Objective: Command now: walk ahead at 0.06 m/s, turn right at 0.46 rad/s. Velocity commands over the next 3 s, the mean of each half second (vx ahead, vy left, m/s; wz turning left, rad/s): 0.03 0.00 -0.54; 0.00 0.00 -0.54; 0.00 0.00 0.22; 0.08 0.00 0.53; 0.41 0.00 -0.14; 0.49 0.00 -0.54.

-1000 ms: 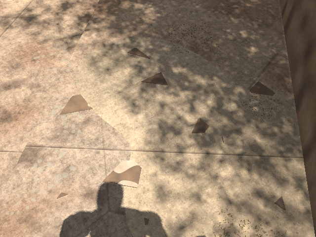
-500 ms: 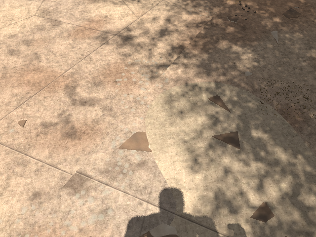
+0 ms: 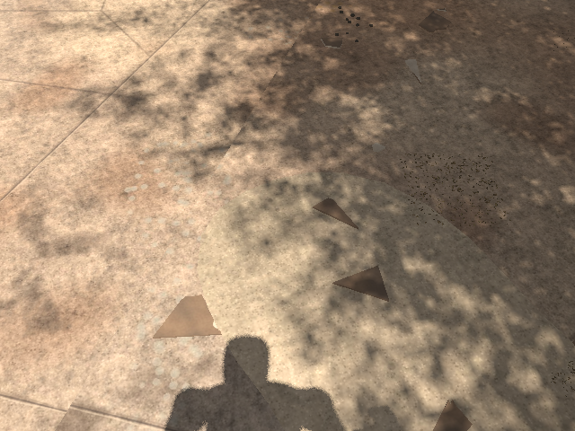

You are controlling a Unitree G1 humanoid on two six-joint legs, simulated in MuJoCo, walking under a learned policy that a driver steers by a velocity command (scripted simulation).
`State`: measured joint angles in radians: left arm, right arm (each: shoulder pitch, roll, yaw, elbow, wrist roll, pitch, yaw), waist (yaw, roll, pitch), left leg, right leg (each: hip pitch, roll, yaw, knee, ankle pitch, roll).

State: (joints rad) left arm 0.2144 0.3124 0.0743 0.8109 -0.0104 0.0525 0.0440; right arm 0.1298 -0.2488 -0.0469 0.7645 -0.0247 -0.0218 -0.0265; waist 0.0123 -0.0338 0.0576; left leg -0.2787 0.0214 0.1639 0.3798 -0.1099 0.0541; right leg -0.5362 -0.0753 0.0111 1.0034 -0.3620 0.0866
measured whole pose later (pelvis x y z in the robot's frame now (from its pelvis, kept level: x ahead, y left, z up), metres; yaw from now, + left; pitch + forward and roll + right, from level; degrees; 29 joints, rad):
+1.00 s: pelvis +0.04 -0.03 +0.00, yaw -34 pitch +1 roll +0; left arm 0.17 0.32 0.07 0.66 -0.01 0.06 0.01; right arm 0.13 -0.29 -0.06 0.83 0.01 0.02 -0.02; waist -0.03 -0.01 0.08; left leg -0.19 0.06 0.09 0.42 -0.24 -0.01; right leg -0.36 -0.03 0.02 0.73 -0.39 0.08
